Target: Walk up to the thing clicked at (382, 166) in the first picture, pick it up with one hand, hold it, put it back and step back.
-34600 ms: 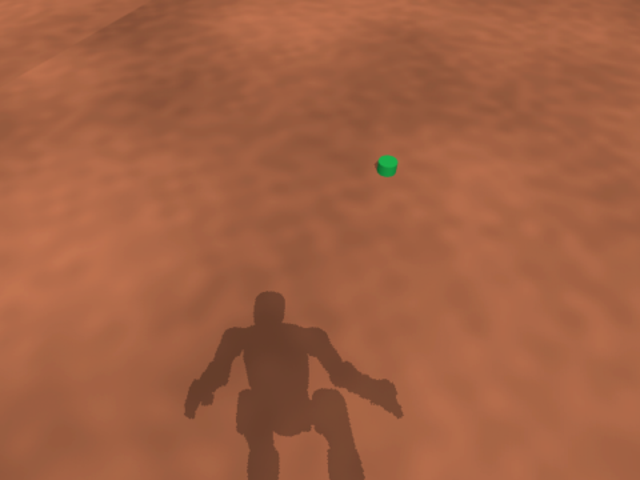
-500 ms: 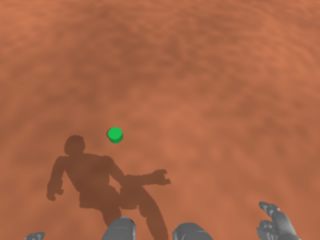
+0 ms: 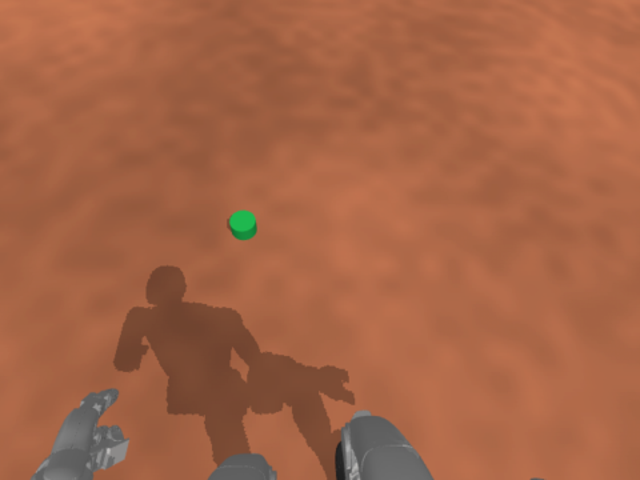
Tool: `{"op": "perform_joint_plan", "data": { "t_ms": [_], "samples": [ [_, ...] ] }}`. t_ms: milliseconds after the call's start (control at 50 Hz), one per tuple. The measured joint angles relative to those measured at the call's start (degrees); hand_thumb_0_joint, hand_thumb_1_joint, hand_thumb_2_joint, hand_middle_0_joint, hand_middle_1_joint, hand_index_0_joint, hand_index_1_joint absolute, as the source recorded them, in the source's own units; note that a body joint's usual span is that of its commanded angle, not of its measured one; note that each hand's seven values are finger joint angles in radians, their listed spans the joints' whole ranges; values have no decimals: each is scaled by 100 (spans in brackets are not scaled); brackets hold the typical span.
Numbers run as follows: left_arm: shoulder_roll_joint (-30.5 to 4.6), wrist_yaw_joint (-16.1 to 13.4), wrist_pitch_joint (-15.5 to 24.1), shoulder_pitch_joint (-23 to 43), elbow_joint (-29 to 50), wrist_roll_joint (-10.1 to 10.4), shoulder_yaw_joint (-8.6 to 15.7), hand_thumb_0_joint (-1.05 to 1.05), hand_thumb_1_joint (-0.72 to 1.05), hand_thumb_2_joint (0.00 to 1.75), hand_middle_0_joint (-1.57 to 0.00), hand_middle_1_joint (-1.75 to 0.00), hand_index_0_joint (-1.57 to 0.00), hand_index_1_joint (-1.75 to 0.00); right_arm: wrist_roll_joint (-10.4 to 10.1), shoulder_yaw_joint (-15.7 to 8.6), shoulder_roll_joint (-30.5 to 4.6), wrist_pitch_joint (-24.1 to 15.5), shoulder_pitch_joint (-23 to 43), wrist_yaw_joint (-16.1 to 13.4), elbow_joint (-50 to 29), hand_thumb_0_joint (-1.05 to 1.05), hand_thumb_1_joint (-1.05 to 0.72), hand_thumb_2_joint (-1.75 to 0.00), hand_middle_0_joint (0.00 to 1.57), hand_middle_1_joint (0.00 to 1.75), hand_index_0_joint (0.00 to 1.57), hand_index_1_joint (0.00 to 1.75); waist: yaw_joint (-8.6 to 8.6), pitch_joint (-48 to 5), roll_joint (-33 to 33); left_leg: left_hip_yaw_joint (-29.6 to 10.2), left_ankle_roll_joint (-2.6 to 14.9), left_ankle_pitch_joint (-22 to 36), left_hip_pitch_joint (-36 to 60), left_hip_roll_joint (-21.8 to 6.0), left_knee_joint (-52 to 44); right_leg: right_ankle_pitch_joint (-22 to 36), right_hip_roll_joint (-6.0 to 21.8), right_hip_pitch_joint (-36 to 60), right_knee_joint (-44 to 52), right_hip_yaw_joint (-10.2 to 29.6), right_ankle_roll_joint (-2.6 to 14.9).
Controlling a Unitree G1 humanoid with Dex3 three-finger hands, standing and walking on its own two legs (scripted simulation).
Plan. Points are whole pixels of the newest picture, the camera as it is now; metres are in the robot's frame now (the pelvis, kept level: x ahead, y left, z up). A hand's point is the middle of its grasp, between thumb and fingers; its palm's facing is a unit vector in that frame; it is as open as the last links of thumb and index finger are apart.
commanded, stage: step back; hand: left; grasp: from above
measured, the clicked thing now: (243, 225) +0.91 +0.22 -0.73
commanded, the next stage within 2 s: stand in 1.46 s
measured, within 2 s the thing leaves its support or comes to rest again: neither
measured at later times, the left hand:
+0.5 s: hand out of the picture -0.08 +0.22 -0.13, palm faces -0.03 -0.90 -0.43, open 7.4 cm
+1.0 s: hand out of the picture -0.10 +0.20 -0.13, palm faces +0.04 -0.92 -0.39, open 7.4 cm
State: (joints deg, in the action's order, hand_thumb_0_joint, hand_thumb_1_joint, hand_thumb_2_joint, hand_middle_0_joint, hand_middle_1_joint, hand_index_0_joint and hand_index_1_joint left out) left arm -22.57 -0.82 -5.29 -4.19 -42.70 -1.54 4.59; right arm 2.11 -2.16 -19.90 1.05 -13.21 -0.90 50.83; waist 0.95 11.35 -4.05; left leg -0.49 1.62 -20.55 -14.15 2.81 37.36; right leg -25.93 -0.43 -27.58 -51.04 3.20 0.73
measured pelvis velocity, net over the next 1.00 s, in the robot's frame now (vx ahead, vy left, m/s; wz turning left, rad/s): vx -0.16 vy -0.07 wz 0.02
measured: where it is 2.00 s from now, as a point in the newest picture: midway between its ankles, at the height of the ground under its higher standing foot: outside the picture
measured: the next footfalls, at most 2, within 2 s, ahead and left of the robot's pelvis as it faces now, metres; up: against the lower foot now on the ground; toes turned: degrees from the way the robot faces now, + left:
right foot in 0.28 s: -0.10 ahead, -0.17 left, +0.00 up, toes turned +0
left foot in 0.60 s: -0.15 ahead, +0.07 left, +0.00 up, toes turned -1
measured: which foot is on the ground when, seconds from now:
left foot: down 0.00-0.32, up 0.34-0.58, down 0.60-0.90, up 0.92-1.00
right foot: up 0.00-0.26, down 0.28-1.00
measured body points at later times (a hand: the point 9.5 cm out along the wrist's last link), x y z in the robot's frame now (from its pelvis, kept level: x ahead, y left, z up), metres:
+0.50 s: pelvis -0.15 -0.05 +0.00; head -0.13 -0.08 +0.45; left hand -0.08 +0.27 -0.10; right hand -0.06 -0.38 -0.12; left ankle -0.15 +0.10 -0.67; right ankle -0.14 -0.17 -0.72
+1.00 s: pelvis -0.16 -0.07 +0.01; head -0.15 -0.09 +0.46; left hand -0.11 +0.24 -0.10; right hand -0.10 -0.39 -0.12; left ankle -0.18 +0.06 -0.69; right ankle -0.14 -0.17 -0.72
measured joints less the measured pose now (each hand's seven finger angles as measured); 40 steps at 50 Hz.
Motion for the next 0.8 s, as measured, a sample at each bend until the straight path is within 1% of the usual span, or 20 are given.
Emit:
{"op": "perform_joint_plan", "data": {
  "t_ms": [40,60,120,200,240,280,300,320,340,380,420,460,520,580,620,640,660,700,720,800],
  "samples": [
    [67,33,-68,-51,-105,21,-42,1,91,90,-20,-30,-20,-30,28,13,-16,-28,-11,-19,-28,1,-90,-90,21,30,21,30,102,-88,158,-170,0,167,-98,-176,-89,-376,-368,-104,-1002,234,-4],
    [75,50,-73,-101,-128,46,-50,1,91,90,-20,-30,-20,-30,33,20,-22,-32,-1,-39,-46,1,-90,-90,21,30,21,30,79,-153,171,-173,-15,272,-138,-237,-186,-377,-487,-137,-1407,382,4],
    [47,82,-36,-281,-151,59,-28,1,91,90,-20,-30,-20,-30,10,9,-71,-56,134,-71,-157,1,-90,-90,21,30,21,30,-40,-269,141,-95,-78,514,-317,-375,-343,-287,-576,-23,-1962,635,-52],
    [-33,63,31,-423,-245,30,-7,1,91,90,-20,-30,-20,-30,-3,-37,-186,-66,446,-84,-423,1,-90,-90,21,30,21,30,-162,-183,138,4,-125,700,-643,-533,-216,-394,-277,552,-1008,494,-203],
    [-72,68,91,-485,-342,34,-19,1,91,90,-20,-30,-20,-30,6,-41,-263,-57,628,-63,-541,1,-90,-90,21,30,21,30,-220,-134,164,80,-186,742,-841,-627,-47,-304,-84,908,-80,300,-190],
    [-87,79,171,-555,-483,28,-31,1,91,90,-20,-30,-20,-30,-14,-38,-356,-17,779,-29,-616,1,-90,-90,21,30,21,30,-258,-146,233,122,-269,733,-1084,-725,230,125,23,1335,1060,114,-142],
    [7,70,208,-525,-617,10,-28,1,91,90,-20,-30,-20,-30,-33,-63,-445,15,874,-19,-596,1,-90,-90,21,30,21,30,-227,-72,472,-5,-280,722,-1166,-864,394,199,-115,1426,1219,-8,-145],
    [109,84,226,-530,-710,-19,-49,1,91,90,-20,-30,-20,-30,-54,-98,-515,61,910,-22,-558,1,-90,-90,21,30,21,30,-159,-43,715,-208,-183,679,-1236,-930,511,265,-248,1452,1227,-151,-124],
    [165,118,234,-603,-740,-41,-76,1,91,90,-20,-30,-20,-30,-74,-125,-525,106,872,-42,-519,1,-90,-90,21,30,21,30,-127,-120,796,-403,-140,245,-1334,-800,699,284,-253,1387,1149,-219,-101],
    [179,150,238,-780,-774,-77,-122,1,91,90,-20,-30,-20,-30,-106,-146,-451,168,718,-70,-386,1,-91,-90,21,30,21,30,-269,-358,624,-504,-161,-552,-1475,-340,1440,298,-60,1197,989,-82,-34],
    [205,121,243,-899,-833,-100,-138,1,91,90,-20,-30,-21,-30,-150,-126,-438,178,566,-34,-257,1,-91,-90,21,30,21,30,-333,-520,523,-562,-142,-660,-1462,-6,2070,426,98,1134,1073,15,-17],
    [232,95,280,-927,-878,-108,-127,1,91,89,-20,-30,-21,-30,-164,-118,-459,145,397,-18,-166,1,-91,-90,21,30,21,30,-289,-631,566,-614,-153,-549,-1365,141,2385,566,173,1082,1198,-54,-29],
    [181,97,377,-902,-843,-152,-94,1,90,90,-20,-30,-21,-30,-126,-104,-443,102,161,24,-2,1,-91,-90,21,30,21,30,-269,-718,644,-496,-210,-580,-914,49,1896,671,184,943,1227,-194,-13],
    [79,117,434,-782,-794,-160,-55,1,90,90,-20,-30,-21,-30,-67,-101,-370,48,-66,97,233,1,-91,-90,21,30,21,30,-222,-755,672,-259,-223,-851,-286,-125,668,671,230,831,1140,-441,0],
    [-47,115,417,-694,-802,-134,-34,1,90,90,-20,-30,-21,-30,-31,-108,-200,-3,-100,125,434,1,-91,-90,21,30,21,30,-253,-653,400,-99,-129,-144,62,14,-61,626,418,794,974,-390,-26],
    [-94,100,398,-720,-825,-112,-23,1,90,90,-20,-30,-21,-30,8,-106,-102,-34,-118,139,492,1,-91,-90,21,30,21,30,-300,-626,224,12,-91,28,175,109,-215,412,475,771,848,-236,21],
    [-87,86,380,-781,-887,-77,-23,1,91,90,-20,-30,-20,-30,34,-93,-58,-68,-182,160,504,1,-91,-90,21,30,21,30,-286,-699,190,40,-45,72,195,114,-275,158,424,711,704,-173,37],
    [-48,115,358,-862,-1066,-45,-55,1,91,90,-20,-30,-20,-30,31,-82,-40,-124,-291,204,521,1,-91,-90,21,30,21,30,-144,-839,303,-63,89,64,202,6,-352,-134,242,598,337,-231,40],
    [-50,145,363,-887,-1124,-23,-65,1,91,90,-20,-30,-20,-30,40,-77,-28,-143,-314,207,541,1,-91,-90,21,30,21,30,-98,-859,332,-102,102,113,250,-46,-445,-139,191,593,272,-253,46],
    [-95,213,463,-964,-1219,10,-57,1,91,90,-20,-30,-20,-30,43,-71,-8,-230,-298,216,527,1,-90,-90,21,30,21,30,-57,-849,283,-82,-57,280,357,-151,-684,119,207,675,661,-301,46]
  ]
}}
